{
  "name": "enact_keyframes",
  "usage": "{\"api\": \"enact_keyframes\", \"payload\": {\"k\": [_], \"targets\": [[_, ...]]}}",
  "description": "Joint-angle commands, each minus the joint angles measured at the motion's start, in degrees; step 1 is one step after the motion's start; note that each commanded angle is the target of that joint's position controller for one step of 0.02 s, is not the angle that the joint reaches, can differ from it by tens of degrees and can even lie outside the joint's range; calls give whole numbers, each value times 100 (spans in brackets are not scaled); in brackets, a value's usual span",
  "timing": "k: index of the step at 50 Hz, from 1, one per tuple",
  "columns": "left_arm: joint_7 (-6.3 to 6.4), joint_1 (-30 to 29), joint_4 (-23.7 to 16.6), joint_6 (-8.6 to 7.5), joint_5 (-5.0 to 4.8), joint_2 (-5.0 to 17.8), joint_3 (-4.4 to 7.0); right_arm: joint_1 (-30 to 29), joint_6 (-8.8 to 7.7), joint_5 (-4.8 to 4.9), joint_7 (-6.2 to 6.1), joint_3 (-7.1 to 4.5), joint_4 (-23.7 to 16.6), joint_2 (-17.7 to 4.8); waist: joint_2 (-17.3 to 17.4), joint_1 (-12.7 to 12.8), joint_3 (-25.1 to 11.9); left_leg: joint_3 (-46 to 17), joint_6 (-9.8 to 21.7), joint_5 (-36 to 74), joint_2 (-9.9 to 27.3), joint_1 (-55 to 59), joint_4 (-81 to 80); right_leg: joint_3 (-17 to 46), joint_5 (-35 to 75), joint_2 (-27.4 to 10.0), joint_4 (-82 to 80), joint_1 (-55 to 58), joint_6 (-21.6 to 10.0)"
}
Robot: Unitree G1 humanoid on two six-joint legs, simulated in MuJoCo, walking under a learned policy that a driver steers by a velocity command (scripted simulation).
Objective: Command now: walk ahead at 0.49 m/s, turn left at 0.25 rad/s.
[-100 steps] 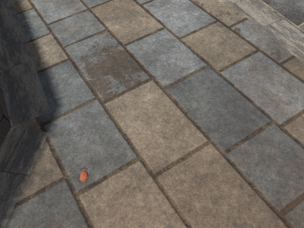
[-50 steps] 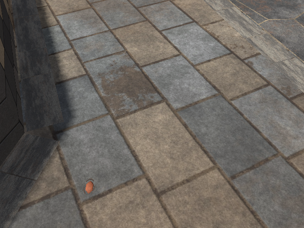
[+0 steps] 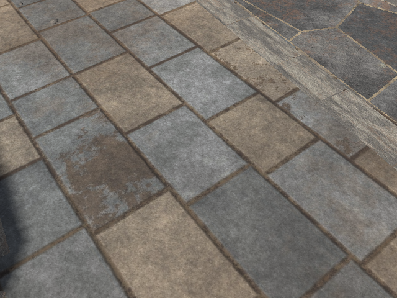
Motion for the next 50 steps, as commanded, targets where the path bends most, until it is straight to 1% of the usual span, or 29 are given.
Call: {"api": "enact_keyframes", "payload": {"k": [1,6,8,10,12,13,14,15,16,17,18,19,21,22,24,28,34,36,37,38,39,40,41,42,43,44,46,48,50], "targets": [[26,342,-146,-111,-10,452,29,-55,54,31,56,-51,-230,-242,-446,22,350,196,-13,764,-62,-163,-573,444,2663,-1487,-879,-377,206],[150,771,-24,-122,-28,443,-57,-1074,13,52,96,68,-590,-83,-473,271,425,821,43,1325,-320,-60,-2282,8,3741,-1603,-786,325,348],[217,916,37,-102,-10,519,-65,-1195,14,41,88,72,-673,-123,-488,266,355,1051,169,1109,-527,109,-2682,-147,4682,-1730,-496,812,377],[307,906,46,-71,-5,676,-44,-930,23,23,59,19,-636,-242,-626,84,97,1265,366,589,-859,554,-2781,-301,6201,-1868,155,1194,422],[389,718,-23,3,26,871,17,-130,28,2,18,-86,-421,-452,-815,-333,-282,1262,639,-17,-1095,1355,-2814,-375,6999,-2051,1310,1200,423],[376,603,-94,40,51,945,50,490,11,-20,0,-183,-227,-648,-840,-615,-578,1100,828,-185,-1149,2025,-3054,-339,6636,-2099,2251,980,385],[315,308,-222,47,21,1026,86,1202,-16,-83,-25,-300,-38,-853,-653,-1097,-826,706,1105,-70,-991,3027,-3725,-440,5411,-1947,3738,268,395],[212,273,-467,1,76,624,14,1347,11,-84,-77,-426,-32,-1290,315,-944,-1165,-1006,1498,64,367,4144,-3719,-450,824,-1314,5608,-1174,401],[99,306,-864,-33,-67,456,15,1135,74,-35,-48,-490,-135,-1540,1089,-574,-1486,-4043,2569,-3,1408,5388,-4409,518,-2014,-227,7238,-3517,584],[50,-255,-990,-122,22,709,28,888,90,100,-53,-452,-128,-1350,18,-556,-801,-3391,2248,-361,1263,4837,-4814,1183,-1263,-782,6882,-4118,455],[5,-415,-1102,-191,-43,750,43,571,86,97,-58,-378,-194,-1069,-212,-361,-343,-2869,1974,-228,1121,4106,-5039,1121,-758,-950,6401,-3991,468],[16,-324,-1049,-186,-44,716,51,331,61,66,-69,-308,-225,-828,-630,-35,12,-2361,1677,447,859,3434,-5157,1055,-557,-1117,5918,-3655,539],[-2,-154,-1053,48,151,566,18,198,-57,121,-125,-240,-286,-759,-529,238,23,-1637,1427,1374,389,2712,-5202,1035,-490,-1282,5301,-3010,777],[-17,-177,-1105,153,183,533,16,282,-125,141,-126,-245,-271,-838,-413,275,-3,-1443,1393,1824,246,2581,-5188,950,-487,-1278,5091,-2912,871],[-44,-487,-1296,262,185,525,7,479,-184,149,-125,-289,-250,-1054,-190,239,-2,-1185,1288,2345,8,2441,-5196,785,-163,-1274,4568,-2961,1017],[-78,-1524,-1741,308,137,573,-12,1024,-128,145,-109,-295,-248,-1062,139,-168,12,-1210,947,2668,-169,2877,-5082,666,697,-1195,3449,-3421,1115],[-120,-2570,-2244,227,65,638,-99,1456,-67,58,-170,-327,-344,-1184,310,-559,1,-1658,907,2800,8,3824,-4716,734,1011,-869,2140,-3565,954],[-113,-2406,-2295,168,42,771,-83,1269,-81,37,-221,-357,-450,-1293,363,-378,-32,-1822,775,2955,118,3830,-4511,856,898,-793,1649,-3002,818],[-89,-2000,-2203,138,28,877,-48,1017,-98,32,-230,-376,-540,-1377,389,-136,-132,-1790,636,3337,91,3617,-4273,860,702,-687,1403,-2313,718],[-44,-1354,-1995,100,26,1039,19,858,-135,25,-209,-393,-593,-1459,362,124,-433,-1708,517,3982,22,3513,-3753,776,525,-528,1327,-1477,602],[18,-488,-1743,35,40,1165,85,772,-180,59,-157,-389,-605,-1459,109,546,-883,-1442,392,4028,-255,3307,-2736,734,759,-572,981,-397,455],[111,360,-1667,-17,172,1480,167,877,-231,105,-101,-288,-726,-1108,-306,827,-1603,-1184,299,2567,-570,2574,-1295,1740,-135,-1598,909,892,209],[111,483,-1664,34,304,2046,310,1751,-211,325,-90,-182,-817,-527,-1875,381,-2327,-571,60,-1699,-1555,840,493,4575,-354,-3186,409,2262,-616],[46,148,-1676,119,161,1620,274,1751,-158,93,-133,-209,-658,-995,-1252,233,-1962,-650,142,-1847,-1160,257,1064,5336,-1255,-3093,7,1735,-688],[16,-322,-1744,124,97,1122,164,1350,-127,26,-108,-220,-642,-1026,-599,145,-1002,-605,111,-1268,-896,189,1030,4388,-1431,-2840,-136,812,-573],[-16,-546,-1719,100,103,839,93,958,-126,-6,-74,-187,-729,-953,-221,133,-550,-533,87,-930,-722,254,726,3598,-884,-2528,-239,195,-436],[-8,-441,-1519,36,86,758,49,762,-48,-80,15,-166,-830,-855,-609,0,-287,-465,20,-817,-538,512,292,2611,198,-2078,-421,-377,-239],[-53,-174,-1340,-75,30,784,55,776,26,-101,63,-138,-837,-773,-719,-59,-351,-395,-26,-800,-553,595,91,2229,1068,-1992,-471,-426,-283],[-74,-8,-1226,-140,-14,853,76,507,57,-113,100,-107,-935,-727,-703,-77,-290,-301,-87,-613,-468,313,-190,1961,1261,-2001,-639,-376,-368]]}}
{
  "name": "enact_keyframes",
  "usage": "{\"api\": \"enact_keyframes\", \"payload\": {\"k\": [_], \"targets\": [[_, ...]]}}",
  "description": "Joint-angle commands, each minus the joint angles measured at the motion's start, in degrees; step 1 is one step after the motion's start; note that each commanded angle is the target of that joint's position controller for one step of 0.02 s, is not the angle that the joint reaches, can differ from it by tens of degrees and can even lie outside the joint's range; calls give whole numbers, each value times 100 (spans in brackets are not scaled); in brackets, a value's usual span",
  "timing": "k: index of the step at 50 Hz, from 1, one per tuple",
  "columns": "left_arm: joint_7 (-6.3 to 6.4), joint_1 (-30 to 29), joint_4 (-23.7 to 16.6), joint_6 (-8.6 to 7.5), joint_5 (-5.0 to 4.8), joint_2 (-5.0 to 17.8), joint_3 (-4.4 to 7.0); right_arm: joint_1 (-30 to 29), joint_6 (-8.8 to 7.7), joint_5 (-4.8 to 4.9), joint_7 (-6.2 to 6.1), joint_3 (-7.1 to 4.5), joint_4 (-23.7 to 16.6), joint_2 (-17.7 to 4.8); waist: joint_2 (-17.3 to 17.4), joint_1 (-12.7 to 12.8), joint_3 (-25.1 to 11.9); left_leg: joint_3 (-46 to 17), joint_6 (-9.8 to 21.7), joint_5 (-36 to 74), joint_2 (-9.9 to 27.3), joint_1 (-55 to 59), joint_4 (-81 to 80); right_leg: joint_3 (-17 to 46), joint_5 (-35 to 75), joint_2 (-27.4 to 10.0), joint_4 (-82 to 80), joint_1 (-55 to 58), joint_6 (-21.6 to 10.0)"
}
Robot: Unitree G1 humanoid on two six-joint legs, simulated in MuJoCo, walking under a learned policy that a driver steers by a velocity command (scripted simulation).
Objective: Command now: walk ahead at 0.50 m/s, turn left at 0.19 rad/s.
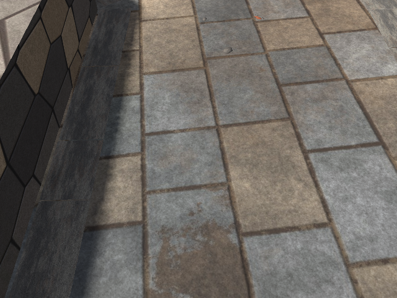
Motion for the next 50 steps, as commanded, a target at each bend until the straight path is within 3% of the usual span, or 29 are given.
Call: {"api": "enact_keyframes", "payload": {"k": [1,5,8,11,13,14,15,16,17,18,19,21,25,29,34,37,39,40,41,42,43,44,45,46,48,50], "targets": [[-23,296,-101,-161,-62,603,124,160,27,-43,74,12,-294,-157,-796,-121,-109,3,-106,368,327,-760,-328,1382,949,-1504,-1302,542,-885],[-41,598,71,-101,-105,558,109,-937,-27,-27,139,175,-660,43,-773,83,135,504,-283,1173,554,-643,-1815,928,1028,-1202,-1486,344,-817],[-44,881,176,-60,-91,767,166,-1343,-66,39,118,229,-774,34,-771,209,124,683,-365,1286,367,-141,-2606,930,1508,-1212,-1229,377,-784],[-23,972,230,-2,-70,888,205,-1409,-135,64,38,198,-850,-106,-798,167,72,647,-291,1042,259,220,-3028,1239,1772,-1392,-834,645,-721],[-1,859,233,37,-90,923,222,-763,-222,28,-36,133,-666,-209,-668,-189,-143,655,-182,987,106,1205,-3691,1262,2004,-1273,-99,588,-578],[-6,906,227,32,-122,764,183,-46,-306,-64,-111,33,-435,-459,-335,-436,-599,401,-40,962,314,2311,-3896,1021,1920,-929,903,245,-455],[-9,759,-40,6,-151,452,99,931,-357,-195,-199,-83,-377,-936,395,-843,-1417,-1035,251,157,1742,3566,-4112,670,394,-522,2511,-625,-307],[29,1247,-206,47,-276,69,39,970,-254,-143,-215,-221,-360,-1440,1506,-562,-1669,-2999,752,-467,2845,4185,-4812,195,-2155,164,3905,-2219,-191],[74,1102,-41,165,-118,609,173,680,-193,-21,-195,-132,-427,-917,598,-489,-1132,-2947,798,-883,2652,3589,-4872,572,-1959,-197,4492,-2521,-257],[18,827,-48,190,-96,553,197,259,-211,21,-171,-13,-486,-476,259,-322,-509,-2123,678,-619,2324,2998,-4981,692,-1432,-406,4494,-2554,-264],[-25,696,-53,214,-94,409,182,34,-246,35,-152,34,-483,-268,231,-201,-228,-1438,557,79,2054,2541,-5159,664,-1096,-549,4355,-2404,-207],[-107,643,-39,344,17,361,214,-45,-322,66,-191,70,-418,-118,384,-14,-69,-572,377,965,1703,2152,-5321,585,-803,-672,4250,-2196,-77],[-217,145,-266,485,48,225,216,284,-457,140,-210,6,-220,-218,222,60,-73,224,461,2103,1682,2274,-5434,492,-189,-721,4264,-2601,65],[-303,-647,-579,508,53,169,162,522,-434,104,-212,-3,-51,-202,189,-37,172,874,480,2362,1581,2345,-5491,351,521,-741,3403,-2901,144],[-405,-1541,-955,484,77,155,65,795,-387,99,-243,-80,113,-458,176,-239,389,1438,378,2747,1687,2619,-5396,-169,750,-620,1925,-2377,-98],[-382,-1600,-1054,483,105,252,96,917,-283,89,-280,-118,214,-612,214,-199,306,1737,270,4324,1757,3114,-4764,-484,88,-315,1525,-1973,-393],[-314,-1015,-932,462,113,395,179,909,-178,81,-301,-168,247,-814,327,85,-126,1893,222,5897,1758,3303,-3548,-662,-538,120,1386,-1186,-656],[-257,-296,-724,405,129,506,259,868,-117,101,-296,-182,224,-881,227,405,-558,1967,157,5729,1700,3052,-2438,-626,-494,341,1037,-287,-811],[-163,656,-427,362,192,856,411,818,-100,92,-280,-158,106,-814,-191,825,-1125,2001,-33,4322,1553,2007,-859,79,-635,11,694,1197,-1049],[-83,628,-480,369,168,1624,592,1034,-138,145,-169,1,-329,-69,-1623,443,-1591,1881,-390,-636,593,-581,1216,3021,-854,-1812,381,2996,-1816],[-59,822,-611,443,-24,1688,611,371,-210,94,-134,-79,-547,-498,-977,728,-1935,537,-459,-1271,102,-1388,1979,4754,-691,-2198,-488,3137,-2085],[-8,570,-516,474,-41,1546,572,-87,-266,141,-106,-63,-697,-465,-614,619,-1087,271,-383,-643,460,-1867,1883,3744,-247,-2069,-564,2648,-1925],[19,309,-494,454,-81,1202,483,-25,-330,157,-114,-16,-652,-398,-327,372,-536,295,-351,-157,684,-1626,1309,3103,401,-1862,-612,1808,-1710],[36,47,-520,413,-91,989,419,59,-311,106,-130,-26,-578,-388,-178,116,-258,268,-364,-31,821,-1239,850,2614,970,-1535,-678,1178,-1484],[31,-198,-580,319,-139,769,331,328,-102,-56,-118,-22,-521,-360,-277,-180,-296,240,-484,-18,876,-581,429,2082,1636,-1172,-814,528,-1370],[-2,-38,-527,211,-154,859,344,275,41,-76,-82,-7,-578,-261,-277,-230,-303,335,-583,99,829,-560,93,1879,1898,-989,-896,344,-1387]]}}
Over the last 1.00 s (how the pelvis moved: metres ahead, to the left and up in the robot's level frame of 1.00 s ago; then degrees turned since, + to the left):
0.57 0.09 0.00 30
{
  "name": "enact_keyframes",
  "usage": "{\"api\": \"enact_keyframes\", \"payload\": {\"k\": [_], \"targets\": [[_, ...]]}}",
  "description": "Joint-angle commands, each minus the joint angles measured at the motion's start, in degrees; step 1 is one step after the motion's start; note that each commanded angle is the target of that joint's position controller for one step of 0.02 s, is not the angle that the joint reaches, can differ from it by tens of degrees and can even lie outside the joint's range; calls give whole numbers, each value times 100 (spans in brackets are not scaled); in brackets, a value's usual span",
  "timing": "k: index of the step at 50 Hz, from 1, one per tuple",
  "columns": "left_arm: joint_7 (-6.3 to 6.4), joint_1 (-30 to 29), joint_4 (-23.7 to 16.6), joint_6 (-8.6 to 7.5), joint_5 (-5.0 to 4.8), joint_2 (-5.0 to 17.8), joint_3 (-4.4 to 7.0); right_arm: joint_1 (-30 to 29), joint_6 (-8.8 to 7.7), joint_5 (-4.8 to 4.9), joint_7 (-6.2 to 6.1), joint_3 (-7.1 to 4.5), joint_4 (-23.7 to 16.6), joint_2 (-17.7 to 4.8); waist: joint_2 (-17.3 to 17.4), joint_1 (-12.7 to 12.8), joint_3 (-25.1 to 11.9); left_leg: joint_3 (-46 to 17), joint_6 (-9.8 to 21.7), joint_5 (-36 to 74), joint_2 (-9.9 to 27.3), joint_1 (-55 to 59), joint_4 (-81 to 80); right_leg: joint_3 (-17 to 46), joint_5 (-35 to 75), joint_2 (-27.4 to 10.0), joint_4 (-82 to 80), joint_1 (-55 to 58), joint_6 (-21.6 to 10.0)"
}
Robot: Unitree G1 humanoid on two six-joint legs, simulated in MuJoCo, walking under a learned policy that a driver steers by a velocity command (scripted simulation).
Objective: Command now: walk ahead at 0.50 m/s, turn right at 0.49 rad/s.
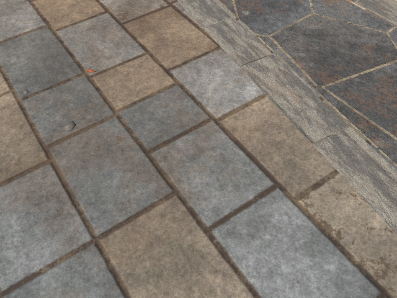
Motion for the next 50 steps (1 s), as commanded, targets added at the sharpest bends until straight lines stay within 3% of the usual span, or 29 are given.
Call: {"api": "enact_keyframes", "payload": {"k": [1,4,7,13,15,17,18,19,20,21,22,23,24,25,26,28,30,35,38,40,41,43,44,45,46,47,48,49,50], "targets": [[9,166,-295,-214,-27,735,155,488,143,-46,42,-108,-199,-434,-157,-182,-443,23,-111,396,78,-429,-437,1558,1923,-1519,-1266,504,-848],[1,582,-117,-277,-25,609,90,-97,154,-19,85,-77,-317,-386,-314,61,-188,132,-87,1233,153,-797,-1293,1279,2072,-1454,-1507,751,-554],[3,862,-12,-326,-13,638,61,-583,144,56,118,-65,-426,-406,-394,281,-151,184,44,1810,98,-1016,-1914,1032,2411,-1496,-1529,1288,-256],[115,1183,223,-353,124,612,-24,-1338,92,102,223,-5,-664,-363,-371,497,216,312,393,1800,-259,-1141,-2873,551,2772,-1808,-1584,2104,-172],[172,1067,272,-353,154,650,-41,-1246,74,102,240,-10,-672,-376,-405,363,214,404,576,1455,-485,-761,-3178,319,3608,-1897,-1338,2241,-87],[219,907,295,-363,173,764,-43,-735,75,92,180,-58,-525,-459,-567,105,-121,688,808,948,-884,80,-3290,69,5601,-1897,-532,2337,49],[232,870,314,-337,201,834,-33,-163,57,82,142,-115,-359,-572,-612,-141,-458,753,938,723,-1088,656,-3405,-26,6241,-1873,292,2387,98],[241,764,290,-309,170,904,-27,670,11,33,106,-185,-115,-678,-545,-546,-877,664,1111,954,-1149,1693,-3834,-188,5942,-1775,1444,2007,171],[250,643,98,-340,123,829,-77,1582,-6,-72,41,-317,71,-1070,-153,-931,-1442,-507,1488,703,-244,3142,-3948,-377,4193,-1592,3100,812,271],[138,1022,-160,-379,10,344,-156,1604,24,-67,17,-493,41,-1689,1300,-484,-1827,-3662,2487,1026,1334,4628,-4325,-439,-905,-254,5405,-1622,594],[131,627,-174,-405,174,669,-108,1334,58,240,87,-447,86,-1389,479,-492,-1748,-4184,2480,1215,1282,4524,-4760,569,-1531,-397,5794,-2270,507],[90,293,-343,-471,125,659,-129,926,81,256,81,-412,3,-1235,234,-339,-984,-3273,2328,1341,1151,3780,-4859,645,-1048,-734,5551,-2494,507],[71,127,-384,-511,119,637,-153,732,85,214,82,-346,-2,-954,-200,-222,-585,-2770,2143,1813,916,3139,-5014,560,-805,-930,5152,-2366,540],[63,66,-406,-456,157,587,-156,628,71,205,55,-308,10,-833,-311,-60,-334,-2382,1971,2202,658,2633,-5105,531,-784,-1058,4808,-2175,609],[50,150,-431,-342,225,539,-179,554,52,225,29,-267,40,-730,-223,106,-310,-2050,1839,2439,407,2258,-5223,512,-779,-1148,4515,-1888,711],[12,231,-462,-165,277,423,-212,657,-27,253,27,-287,77,-839,-32,188,-378,-1770,1819,2717,206,1974,-5339,383,-788,-1185,4104,-1715,875],[-9,-26,-577,-98,270,373,-235,776,-47,248,18,-329,101,-979,40,156,-306,-1622,1790,2554,43,1771,-5486,257,-497,-1220,3633,-1834,1014],[-33,-1198,-969,-94,221,345,-272,1264,-10,261,6,-374,163,-1023,203,-277,-153,-1658,1456,2418,-180,2100,-5446,191,685,-1174,2150,-2242,1174],[-14,-1581,-1114,-146,162,323,-304,1526,51,230,-52,-389,212,-1048,231,-429,-204,-1587,1260,4149,-231,2461,-4829,121,831,-888,1589,-2114,1120],[17,-1678,-1176,-196,125,348,-319,1583,115,183,-92,-396,190,-1056,319,-480,-327,-1674,1116,4655,-254,2624,-4419,137,749,-669,1277,-1848,1035],[36,-1572,-1164,-223,116,408,-309,1514,141,159,-117,-400,146,-1059,374,-418,-383,-1787,1020,4687,-265,2653,-4218,216,657,-591,1050,-1588,974],[106,-911,-977,-286,111,645,-239,1096,140,147,-156,-427,-21,-1140,468,-64,-550,-2000,757,4771,-369,2486,-3660,348,554,-463,443,-626,789],[166,-379,-846,-359,138,744,-205,869,98,218,-134,-431,-86,-1164,349,269,-732,-1927,604,4662,-601,2280,-2997,377,1174,-563,-125,179,663],[238,335,-776,-440,213,1068,-134,855,38,325,-93,-356,-267,-899,-109,506,-1379,-1708,426,3191,-845,1598,-1753,1121,2347,-1608,-36,1588,394],[246,389,-900,-355,250,1491,-47,1845,73,524,-164,-248,-348,-311,-1470,62,-2309,-829,285,-1942,-1694,326,-25,2857,5314,-3637,457,3073,-415],[208,372,-920,-217,49,1243,-4,2083,188,280,-238,-324,-201,-926,-1152,53,-2671,-570,320,-1991,-1382,99,661,3470,5100,-3725,405,2690,-802],[208,50,-1012,-173,30,735,-134,1666,279,166,-218,-381,-119,-1050,-595,3,-1942,-596,253,-1475,-1167,0,831,2765,4372,-3288,176,1983,-677],[212,-265,-1028,-146,42,415,-234,1298,339,117,-157,-371,-174,-982,-451,-31,-1323,-487,167,-1165,-1012,-75,625,2016,3831,-2865,-71,1385,-448],[237,-429,-1038,-120,71,367,-259,1126,416,112,-87,-367,-218,-892,-677,-79,-1021,-442,74,-957,-877,-52,506,1535,3486,-2570,-281,1006,-302]]}}
Over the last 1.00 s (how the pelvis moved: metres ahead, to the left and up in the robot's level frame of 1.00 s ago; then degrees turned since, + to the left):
0.47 -0.08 -0.01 -28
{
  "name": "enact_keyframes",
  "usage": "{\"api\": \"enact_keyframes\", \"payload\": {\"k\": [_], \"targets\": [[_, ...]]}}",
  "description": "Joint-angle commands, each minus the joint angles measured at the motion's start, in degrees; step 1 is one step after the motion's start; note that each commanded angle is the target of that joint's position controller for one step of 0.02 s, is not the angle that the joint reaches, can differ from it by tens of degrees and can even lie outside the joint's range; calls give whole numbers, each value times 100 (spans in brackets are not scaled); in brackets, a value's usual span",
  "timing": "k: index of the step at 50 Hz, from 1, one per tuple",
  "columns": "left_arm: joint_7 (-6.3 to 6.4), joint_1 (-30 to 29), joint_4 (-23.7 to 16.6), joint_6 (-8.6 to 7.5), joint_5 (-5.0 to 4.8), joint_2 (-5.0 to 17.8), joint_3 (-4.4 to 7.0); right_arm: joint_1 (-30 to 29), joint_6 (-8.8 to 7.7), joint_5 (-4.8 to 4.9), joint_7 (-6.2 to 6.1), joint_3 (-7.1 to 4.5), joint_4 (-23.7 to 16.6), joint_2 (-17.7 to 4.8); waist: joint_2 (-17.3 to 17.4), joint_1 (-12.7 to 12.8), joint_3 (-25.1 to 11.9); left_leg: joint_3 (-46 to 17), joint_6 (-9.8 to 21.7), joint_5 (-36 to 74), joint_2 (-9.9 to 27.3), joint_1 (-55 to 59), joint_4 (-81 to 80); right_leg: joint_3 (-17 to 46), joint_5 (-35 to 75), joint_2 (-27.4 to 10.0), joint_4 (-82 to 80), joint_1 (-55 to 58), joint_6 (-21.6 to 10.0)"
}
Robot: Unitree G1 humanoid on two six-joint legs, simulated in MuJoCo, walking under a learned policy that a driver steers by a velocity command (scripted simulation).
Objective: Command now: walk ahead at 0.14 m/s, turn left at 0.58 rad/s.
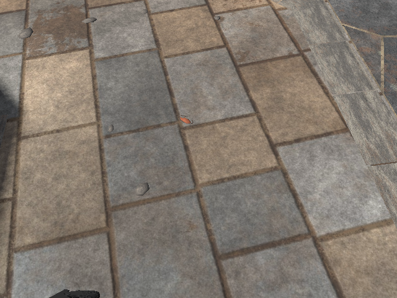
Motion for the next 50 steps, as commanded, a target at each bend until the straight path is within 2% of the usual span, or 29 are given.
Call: {"api": "enact_keyframes", "payload": {"k": [1,2,5,9,13,15,16,17,18,19,20,21,22,24,26,27,29,34,35,37,38,39,40,41,42,45,48,49,50], "targets": [[83,573,-209,59,-22,576,177,376,188,-106,131,-117,-293,-449,-946,281,-931,153,-281,368,531,-915,632,1179,3023,-1589,-1140,1604,-882],[79,569,-174,62,-2,656,210,406,253,-89,174,-102,-300,-390,-1016,238,-891,244,-322,494,500,-762,634,924,3030,-1504,-1215,1361,-907],[67,604,-141,52,45,727,268,210,330,-54,215,-78,-427,-316,-905,190,-1007,330,-339,656,530,-717,342,589,2691,-1576,-1332,1220,-1041],[58,575,-119,150,57,797,329,-353,431,-91,304,9,-699,-223,-1041,278,-846,523,-266,978,806,-572,-724,275,824,-1613,-1592,948,-989],[4,702,-76,264,85,1040,441,-714,418,-52,366,62,-912,-248,-1124,439,-803,840,-115,769,786,48,-1823,89,-42,-1734,-1481,837,-871],[-15,757,-47,327,55,1160,490,-715,362,-42,369,67,-972,-246,-1043,413,-791,960,2,850,728,367,-2509,1,-89,-1799,-1184,878,-732],[-19,751,-35,366,21,1176,504,-554,311,-46,360,64,-931,-232,-895,308,-800,1011,91,1111,635,768,-3114,-163,-109,-1736,-851,728,-542],[-37,963,40,407,35,1096,510,-355,248,-67,318,37,-848,-322,-480,267,-776,701,181,1394,645,1167,-3785,-387,-386,-1587,-328,447,-202],[-91,1222,4,464,63,761,453,-301,176,-124,230,-49,-889,-782,1042,337,-588,-1130,443,1552,1853,1362,-4942,-985,-1665,-957,1174,-327,279],[5,846,-392,546,40,618,384,-353,189,-120,191,-252,-1075,-1580,1685,245,-204,-2833,1276,2754,3036,779,-5145,-591,-2938,-21,2044,-1330,538],[43,497,-403,615,32,809,421,-65,203,-127,144,-264,-937,-1368,1002,34,-264,-2354,1549,3181,2833,680,-4944,81,-2707,-184,2809,-1159,497],[18,585,-355,629,-56,751,423,-356,206,-89,112,-154,-927,-1047,855,293,-221,-1803,1426,3213,2422,587,-4833,253,-2205,-223,2944,-1100,457],[5,729,-241,583,-79,767,436,-751,219,-70,99,-104,-973,-865,729,497,-205,-1376,1175,3057,1991,573,-4814,319,-1724,-253,2821,-993,423],[-29,988,-61,532,55,899,495,-1022,193,-21,75,-47,-1071,-650,771,564,-590,-1055,1078,3902,1642,903,-4586,204,-1377,-126,3040,-816,419],[-65,986,-47,548,18,824,484,-826,159,12,98,-41,-1017,-622,464,518,-835,-1076,1127,4251,1680,1208,-4493,222,-1368,-81,3024,-790,453],[-68,936,-58,567,-12,755,461,-725,142,9,100,-44,-983,-619,436,466,-854,-1122,1148,4193,1709,1335,-4495,228,-1375,-90,2852,-811,463],[-56,813,-86,604,-29,670,422,-555,135,-18,86,-39,-916,-594,546,345,-809,-1247,1190,3901,1759,1456,-4530,232,-1440,-98,2434,-762,449],[-67,843,56,624,-80,454,299,-666,100,-148,45,150,-756,-271,648,268,-772,-1023,1057,3327,1738,910,-4580,101,-1602,-36,893,620,238],[-64,891,110,619,-104,435,283,-672,93,-164,31,180,-687,-263,627,283,-743,-1017,1019,3240,1760,792,-4563,86,-1528,14,535,920,195],[-51,1118,219,550,-99,425,267,-821,101,-86,-18,164,-600,-436,398,542,-611,-907,787,3005,1656,474,-4290,14,-625,134,-710,1612,80],[-36,1062,193,473,-41,572,275,-729,81,-79,-49,160,-570,-454,166,506,-585,-886,555,2780,1557,310,-4147,414,-207,-86,-1076,1840,19],[-21,1079,116,383,45,924,313,-666,66,-83,-63,176,-645,-355,-483,390,-663,-553,317,2412,1190,196,-3536,1437,295,-877,-1378,1873,-126],[-73,739,123,361,-71,1305,418,-634,95,-42,-57,186,-665,-249,-1128,119,-362,104,112,1480,463,192,-3542,2100,1051,-1354,-1350,1219,-581],[-136,722,116,347,-91,1140,408,-697,116,-105,-87,194,-595,-309,-1198,244,-297,277,33,1213,487,414,-3391,2339,1060,-1480,-1418,951,-778],[-164,696,106,345,-90,1068,402,-749,111,-97,-86,176,-573,-312,-1262,288,-278,343,32,1176,428,439,-3276,2290,1036,-1354,-1382,951,-765],[-127,720,99,403,-103,1126,480,-757,75,-49,-52,154,-578,-236,-1290,358,-432,440,21,1125,346,280,-3135,2181,1440,-1033,-1069,1271,-705],[-125,676,57,486,-115,1127,557,-607,11,-14,-103,186,-568,-84,-1056,360,-663,469,17,1179,347,429,-3526,2284,1736,-889,-748,1406,-671],[-128,591,15,511,-119,1078,563,-503,-17,-20,-131,179,-559,-111,-978,322,-715,376,53,1371,458,683,-3795,2278,1586,-783,-621,1224,-571],[-137,509,-56,520,-128,977,549,-370,-44,-56,-167,149,-562,-250,-765,291,-777,88,140,1527,785,1011,-4105,2169,1171,-585,-380,896,-410]]}}
Over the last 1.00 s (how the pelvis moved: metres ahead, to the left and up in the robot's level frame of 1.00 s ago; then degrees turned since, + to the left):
0.52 0.06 -0.01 25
